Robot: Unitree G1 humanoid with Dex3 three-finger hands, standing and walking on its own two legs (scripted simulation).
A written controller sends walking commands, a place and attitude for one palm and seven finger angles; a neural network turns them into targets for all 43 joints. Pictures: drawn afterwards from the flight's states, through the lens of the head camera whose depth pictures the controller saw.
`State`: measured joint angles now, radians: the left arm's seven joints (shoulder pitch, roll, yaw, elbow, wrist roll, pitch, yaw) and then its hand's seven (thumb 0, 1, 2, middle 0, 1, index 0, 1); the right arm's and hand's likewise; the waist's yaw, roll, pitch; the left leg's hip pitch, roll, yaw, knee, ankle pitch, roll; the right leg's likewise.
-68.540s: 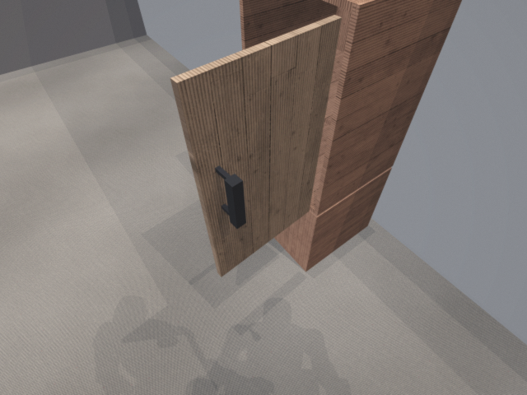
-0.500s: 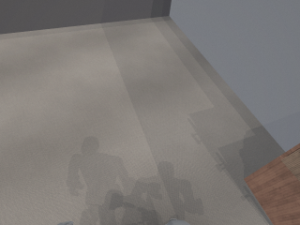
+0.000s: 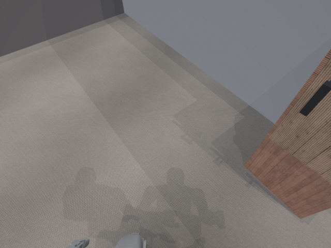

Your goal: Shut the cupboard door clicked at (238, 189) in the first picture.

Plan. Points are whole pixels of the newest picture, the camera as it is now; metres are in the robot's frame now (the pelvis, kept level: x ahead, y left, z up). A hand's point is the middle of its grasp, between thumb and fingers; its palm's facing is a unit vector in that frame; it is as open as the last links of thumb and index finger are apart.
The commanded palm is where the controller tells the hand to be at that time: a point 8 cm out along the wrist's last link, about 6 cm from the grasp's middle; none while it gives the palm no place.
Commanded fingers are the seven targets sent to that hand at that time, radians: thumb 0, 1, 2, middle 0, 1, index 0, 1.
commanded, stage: turn to face it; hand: left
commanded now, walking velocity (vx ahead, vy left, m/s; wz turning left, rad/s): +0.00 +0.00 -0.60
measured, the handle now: (318, 96) +0.57 -0.46 -0.01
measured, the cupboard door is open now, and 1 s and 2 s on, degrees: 3 3 3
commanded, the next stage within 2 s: take the last steps up to it in 1.20 s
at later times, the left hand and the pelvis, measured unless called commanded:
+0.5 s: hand (112, 218) +0.21 +0.17 -0.16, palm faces -0.30 -0.92 -0.25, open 7.4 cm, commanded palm none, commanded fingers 0.00 0.90 0.90 -0.20 -0.30 -0.20 -0.30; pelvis +0.03 +0.00 -0.01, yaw -19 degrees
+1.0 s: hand (127, 202) +0.26 +0.14 -0.18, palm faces -0.50 -0.84 -0.21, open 7.4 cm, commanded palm none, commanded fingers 0.00 0.90 0.90 -0.20 -0.30 -0.20 -0.30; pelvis +0.08 +0.01 +0.00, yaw -34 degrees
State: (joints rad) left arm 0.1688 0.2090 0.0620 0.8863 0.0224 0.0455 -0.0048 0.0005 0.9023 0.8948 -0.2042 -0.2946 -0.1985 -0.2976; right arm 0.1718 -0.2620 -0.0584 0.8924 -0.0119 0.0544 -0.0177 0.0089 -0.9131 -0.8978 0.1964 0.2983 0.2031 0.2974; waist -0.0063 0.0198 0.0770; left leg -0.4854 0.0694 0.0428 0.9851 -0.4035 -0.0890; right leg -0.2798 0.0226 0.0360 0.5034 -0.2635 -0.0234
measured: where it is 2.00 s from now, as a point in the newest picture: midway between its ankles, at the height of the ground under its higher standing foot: outside the picture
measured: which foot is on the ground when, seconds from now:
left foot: up 0.00-0.12, down 0.14-0.52, up 0.54-0.88, down 0.90-1.00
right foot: down 0.00-0.14, up 0.16-0.50, down 0.52-0.90, up 0.92-1.00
